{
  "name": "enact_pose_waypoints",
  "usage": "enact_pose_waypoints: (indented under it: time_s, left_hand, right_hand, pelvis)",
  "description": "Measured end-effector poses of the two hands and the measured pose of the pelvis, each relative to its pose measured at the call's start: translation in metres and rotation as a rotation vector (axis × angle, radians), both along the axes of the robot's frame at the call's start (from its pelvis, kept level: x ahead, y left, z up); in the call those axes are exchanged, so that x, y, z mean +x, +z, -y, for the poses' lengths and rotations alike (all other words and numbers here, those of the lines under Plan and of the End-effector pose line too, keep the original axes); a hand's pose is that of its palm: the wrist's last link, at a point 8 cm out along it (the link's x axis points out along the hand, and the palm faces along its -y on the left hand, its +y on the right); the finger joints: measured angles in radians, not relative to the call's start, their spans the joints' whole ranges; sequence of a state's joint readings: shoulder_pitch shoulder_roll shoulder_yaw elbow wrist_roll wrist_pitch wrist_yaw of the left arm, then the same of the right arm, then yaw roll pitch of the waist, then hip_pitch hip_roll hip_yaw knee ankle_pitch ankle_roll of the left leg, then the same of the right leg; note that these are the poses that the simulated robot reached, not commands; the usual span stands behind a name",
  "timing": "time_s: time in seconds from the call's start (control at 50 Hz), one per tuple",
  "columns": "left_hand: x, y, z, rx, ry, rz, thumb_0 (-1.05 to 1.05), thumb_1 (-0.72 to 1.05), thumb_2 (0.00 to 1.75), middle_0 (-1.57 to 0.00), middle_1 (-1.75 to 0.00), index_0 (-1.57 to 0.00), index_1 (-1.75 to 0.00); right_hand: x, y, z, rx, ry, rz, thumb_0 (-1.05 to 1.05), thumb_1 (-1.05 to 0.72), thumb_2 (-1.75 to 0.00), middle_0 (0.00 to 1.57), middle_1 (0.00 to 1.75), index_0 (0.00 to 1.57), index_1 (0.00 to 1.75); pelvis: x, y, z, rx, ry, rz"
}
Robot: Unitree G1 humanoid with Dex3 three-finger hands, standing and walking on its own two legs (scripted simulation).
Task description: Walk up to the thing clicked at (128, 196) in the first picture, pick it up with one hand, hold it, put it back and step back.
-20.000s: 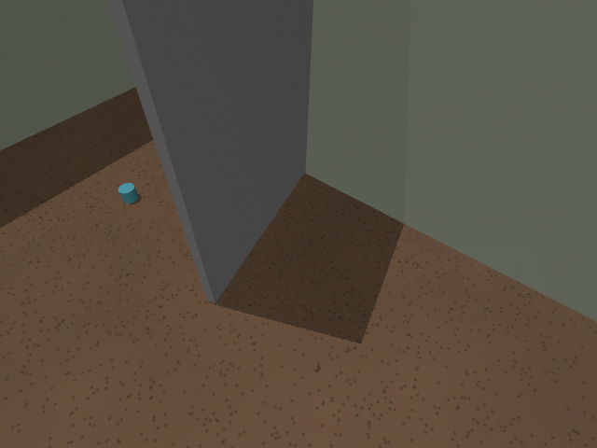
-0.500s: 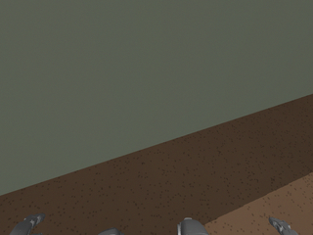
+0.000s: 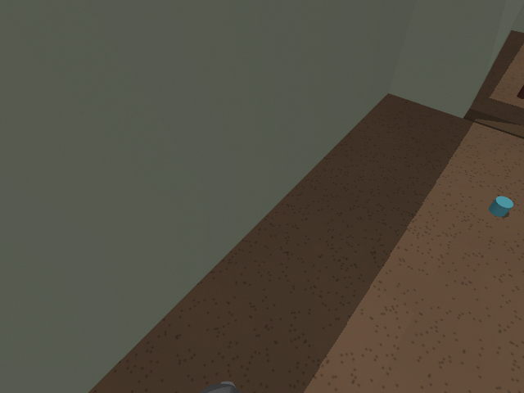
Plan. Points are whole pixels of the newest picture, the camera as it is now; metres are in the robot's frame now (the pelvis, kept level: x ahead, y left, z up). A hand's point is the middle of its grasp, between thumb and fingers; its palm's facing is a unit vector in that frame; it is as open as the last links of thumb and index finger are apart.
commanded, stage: walk up
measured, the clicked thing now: (500, 206) +1.04 -1.08 -0.73
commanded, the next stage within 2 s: none
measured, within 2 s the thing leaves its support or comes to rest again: neither
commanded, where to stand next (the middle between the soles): +0.10 -0.01 m, yaw -58 degrees
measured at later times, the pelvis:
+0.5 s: pelvis +0.04 +0.01 -0.02, yaw -25 degrees
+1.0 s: pelvis +0.05 +0.04 -0.02, yaw -45 degrees
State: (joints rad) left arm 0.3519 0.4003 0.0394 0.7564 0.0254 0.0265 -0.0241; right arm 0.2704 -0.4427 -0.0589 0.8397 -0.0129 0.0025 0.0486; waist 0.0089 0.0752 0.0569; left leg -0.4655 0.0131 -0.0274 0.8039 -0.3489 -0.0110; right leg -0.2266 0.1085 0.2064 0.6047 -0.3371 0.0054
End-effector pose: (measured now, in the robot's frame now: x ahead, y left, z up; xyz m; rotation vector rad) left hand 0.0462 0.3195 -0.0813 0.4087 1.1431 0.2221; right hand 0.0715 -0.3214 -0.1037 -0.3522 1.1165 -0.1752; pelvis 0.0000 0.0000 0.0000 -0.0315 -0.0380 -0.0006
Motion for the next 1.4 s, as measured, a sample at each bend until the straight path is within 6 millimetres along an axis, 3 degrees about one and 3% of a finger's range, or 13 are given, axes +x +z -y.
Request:
enact_pose_waypoints:
  time_s: [0.1, 0.2, 0.32, 0.44, 0.5, 0.6, 0.78, 0.88, 0.98, 1.06, 1.12, 1.26, 1.4]
  left_hand:
    - [0.068, -0.019, -0.014, 0.013, -0.118, 0.012, 0.01, 0.90, 0.90, -0.20, -0.30, -0.20, -0.30]
    - [0.129, -0.013, -0.006, -0.014, -0.259, 0.013, 0.01, 0.90, 0.90, -0.20, -0.30, -0.20, -0.30]
    - [0.184, -0.003, 0.016, -0.025, -0.389, 0.017, 0.00, 0.90, 0.90, -0.20, -0.30, -0.20, -0.30]
    - [0.226, -0.005, 0.051, 0.010, -0.482, 0.080, 0.00, 0.90, 0.90, -0.20, -0.30, -0.20, -0.30]
    - [0.233, -0.007, 0.069, 0.019, -0.524, 0.108, 0.00, 0.90, 0.90, -0.20, -0.30, -0.20, -0.30]
    - [0.238, -0.009, 0.088, 0.012, -0.586, 0.070, 0.00, 0.90, 0.90, -0.20, -0.30, -0.20, -0.30]
    - [0.281, -0.038, 0.096, -0.029, -0.688, 0.077, 0.00, 0.90, 0.90, -0.20, -0.30, -0.21, -0.30]
    - [0.298, -0.039, 0.105, -0.033, -0.754, 0.053, 0.01, 0.90, 0.90, -0.20, -0.30, -0.20, -0.30]
    - [0.302, -0.028, 0.119, -0.043, -0.816, 0.032, 0.01, 0.90, 0.90, -0.20, -0.30, -0.20, -0.30]
    - [0.300, -0.024, 0.130, -0.012, -0.858, 0.052, 0.01, 0.90, 0.90, -0.20, -0.30, -0.20, -0.30]
    - [0.292, -0.023, 0.133, 0.014, -0.876, 0.069, 0.00, 0.90, 0.90, -0.20, -0.30, -0.20, -0.30]
    - [0.280, -0.022, 0.138, 0.018, -0.913, 0.036, 0.00, 0.90, 0.90, -0.20, -0.30, -0.20, -0.30]
    - [0.292, -0.039, 0.144, -0.019, -0.939, 0.018, 0.01, 0.90, 0.90, -0.20, -0.30, -0.20, -0.30]
  right_hand:
    - [-0.012, 0.005, -0.014, -0.041, -0.102, 0.032, 0.01, -0.91, -0.90, 0.21, 0.30, 0.20, 0.30]
    - [-0.030, 0.022, -0.024, -0.039, -0.196, 0.034, 0.01, -0.90, -0.90, 0.21, 0.30, 0.20, 0.30]
    - [-0.053, 0.027, -0.017, -0.050, -0.290, 0.031, 0.01, -0.90, -0.90, 0.21, 0.30, 0.20, 0.30]
    - [-0.079, 0.004, -0.002, -0.033, -0.401, 0.039, 0.01, -0.90, -0.90, 0.21, 0.30, 0.20, 0.30]
    - [-0.085, -0.011, 0.001, -0.015, -0.461, 0.024, 0.01, -0.90, -0.90, 0.21, 0.30, 0.20, 0.30]
    - [-0.081, -0.015, -0.009, 0.010, -0.531, 0.067, 0.01, -0.91, -0.90, 0.20, 0.30, 0.20, 0.30]
    - [-0.097, -0.016, -0.039, -0.061, -0.617, 0.084, 0.01, -0.91, -0.90, 0.21, 0.30, 0.20, 0.30]
    - [-0.136, -0.002, -0.063, -0.076, -0.691, 0.047, 0.01, -0.90, -0.90, 0.21, 0.30, 0.20, 0.30]
    - [-0.187, 0.006, -0.075, -0.094, -0.752, -0.008, 0.01, -0.90, -0.90, 0.21, 0.30, 0.20, 0.30]
    - [-0.227, -0.004, -0.074, -0.096, -0.808, -0.035, 0.01, -0.90, -0.90, 0.21, 0.30, 0.20, 0.30]
    - [-0.246, -0.014, -0.076, -0.086, -0.868, -0.058, 0.01, -0.90, -0.90, 0.21, 0.30, 0.20, 0.30]
    - [-0.249, -0.020, -0.092, -0.046, -0.914, -0.026, 0.01, -0.91, -0.90, 0.20, 0.30, 0.20, 0.30]
    - [-0.245, -0.023, -0.129, -0.026, -0.944, -0.033, 0.01, -0.91, -0.90, 0.21, 0.30, 0.20, 0.30]
  pelvis:
    - [0.012, -0.009, -0.017, 0.019, -0.100, 0.000]
    - [0.018, 0.004, -0.023, 0.012, -0.198, -0.007]
    - [0.031, 0.007, -0.026, 0.009, -0.299, -0.023]
    - [0.040, -0.011, -0.010, 0.017, -0.379, -0.030]
    - [0.041, -0.017, -0.006, 0.011, -0.429, -0.018]
    - [0.048, -0.013, -0.010, 0.036, -0.525, -0.012]
    - [0.062, -0.030, -0.035, 0.058, -0.634, 0.000]
    - [0.056, -0.022, -0.043, 0.028, -0.711, 0.008]
    - [0.049, -0.015, -0.043, 0.022, -0.769, -0.004]
    - [0.039, -0.022, -0.035, 0.012, -0.811, -0.010]
    - [0.032, -0.026, -0.032, 0.001, -0.831, 0.004]
    - [0.031, -0.022, -0.037, 0.028, -0.897, 0.016]
    - [0.040, -0.025, -0.052, 0.051, -0.934, 0.025]
